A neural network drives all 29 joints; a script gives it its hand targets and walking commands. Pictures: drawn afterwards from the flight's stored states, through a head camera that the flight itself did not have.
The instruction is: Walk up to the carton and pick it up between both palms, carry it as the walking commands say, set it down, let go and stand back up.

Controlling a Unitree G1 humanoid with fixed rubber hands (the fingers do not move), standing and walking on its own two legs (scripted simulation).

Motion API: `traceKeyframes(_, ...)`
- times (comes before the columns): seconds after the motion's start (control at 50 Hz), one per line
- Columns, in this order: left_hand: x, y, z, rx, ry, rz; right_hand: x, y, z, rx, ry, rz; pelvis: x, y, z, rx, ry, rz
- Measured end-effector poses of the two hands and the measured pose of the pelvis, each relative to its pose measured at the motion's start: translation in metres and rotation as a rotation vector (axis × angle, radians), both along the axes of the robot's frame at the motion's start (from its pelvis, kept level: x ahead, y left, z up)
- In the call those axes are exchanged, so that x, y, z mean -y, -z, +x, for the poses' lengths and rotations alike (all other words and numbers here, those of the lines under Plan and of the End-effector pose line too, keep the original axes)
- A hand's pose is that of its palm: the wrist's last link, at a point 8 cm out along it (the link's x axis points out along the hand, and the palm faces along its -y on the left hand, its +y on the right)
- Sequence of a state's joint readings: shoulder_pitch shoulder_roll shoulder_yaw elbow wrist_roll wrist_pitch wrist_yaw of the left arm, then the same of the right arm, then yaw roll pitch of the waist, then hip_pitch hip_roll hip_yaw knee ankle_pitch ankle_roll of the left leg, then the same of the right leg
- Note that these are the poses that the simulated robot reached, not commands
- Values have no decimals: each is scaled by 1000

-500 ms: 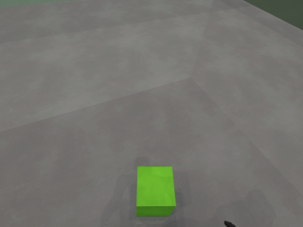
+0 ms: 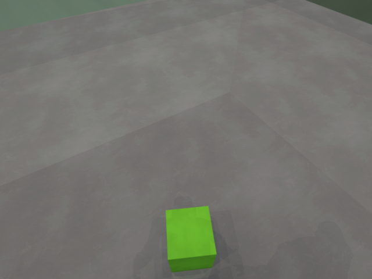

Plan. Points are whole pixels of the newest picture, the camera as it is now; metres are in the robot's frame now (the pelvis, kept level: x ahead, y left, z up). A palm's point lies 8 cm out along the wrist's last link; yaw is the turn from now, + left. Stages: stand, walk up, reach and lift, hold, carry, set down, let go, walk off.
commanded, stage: walk up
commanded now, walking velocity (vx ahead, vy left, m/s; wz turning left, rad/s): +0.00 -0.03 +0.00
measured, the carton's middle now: (189, 239) +0.40 +0.00 -0.65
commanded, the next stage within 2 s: stand in 1.02 s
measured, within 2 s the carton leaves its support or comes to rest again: neither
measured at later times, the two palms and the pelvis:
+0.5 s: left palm out of the picture +0.01 +0.22 -0.14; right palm out of the picture -0.01 -0.26 -0.15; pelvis +0.00 -0.02 +0.00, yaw -1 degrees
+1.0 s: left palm out of the picture +0.02 +0.17 -0.13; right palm out of the picture -0.02 -0.28 -0.15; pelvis +0.00 -0.06 +0.00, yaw -2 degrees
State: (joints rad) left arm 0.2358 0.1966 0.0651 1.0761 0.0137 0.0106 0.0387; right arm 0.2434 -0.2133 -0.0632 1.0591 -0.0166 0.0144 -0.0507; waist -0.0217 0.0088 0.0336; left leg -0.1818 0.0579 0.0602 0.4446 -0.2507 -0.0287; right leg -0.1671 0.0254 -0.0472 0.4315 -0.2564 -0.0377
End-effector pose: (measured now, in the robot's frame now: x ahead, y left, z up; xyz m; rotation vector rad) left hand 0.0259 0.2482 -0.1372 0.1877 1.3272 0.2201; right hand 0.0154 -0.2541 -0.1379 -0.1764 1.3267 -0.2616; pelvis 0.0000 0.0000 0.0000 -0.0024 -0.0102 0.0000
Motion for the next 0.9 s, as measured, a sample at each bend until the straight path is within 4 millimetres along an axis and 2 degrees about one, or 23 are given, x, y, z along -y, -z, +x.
traceKeyframes(0.06,11,-2,1,11,7,-9,2,1,-3,-11,2,18,6,-2,1,3,2,-2)
traceKeyframes(0.18,34,-4,-1,20,9,-45,-8,5,-14,-46,3,70,11,-5,2,9,5,0)
traceKeyframes(0.3,44,-1,-10,-10,3,-61,-16,7,-24,-69,12,96,15,-5,4,9,8,-1)
traceKeyframes(0.36,42,1,-15,-32,-7,-55,-15,7,-24,-64,19,86,17,-3,3,5,11,-3)
traceKeyframes(0.46,32,6,-19,-46,-4,-20,5,8,-28,-64,33,34,23,3,-1,-2,14,-2)
traceKeyframes(0.62,27,9,-13,-18,-13,-10,19,6,-21,-42,25,-4,27,7,-4,-7,18,-14)
traceKeyframes(0.72,25,8,-3,0,38,10,34,6,-34,-49,50,-32,36,10,-8,-14,36,-1)
traceKeyframes(0.8,43,3,0,40,55,10,42,17,-42,-92,34,19,48,12,-7,1,33,17)
traceKeyframes(0.9,70,-6,-8,19,48,-22,35,14,-40,-107,30,84,54,0,-2,8,32,16)
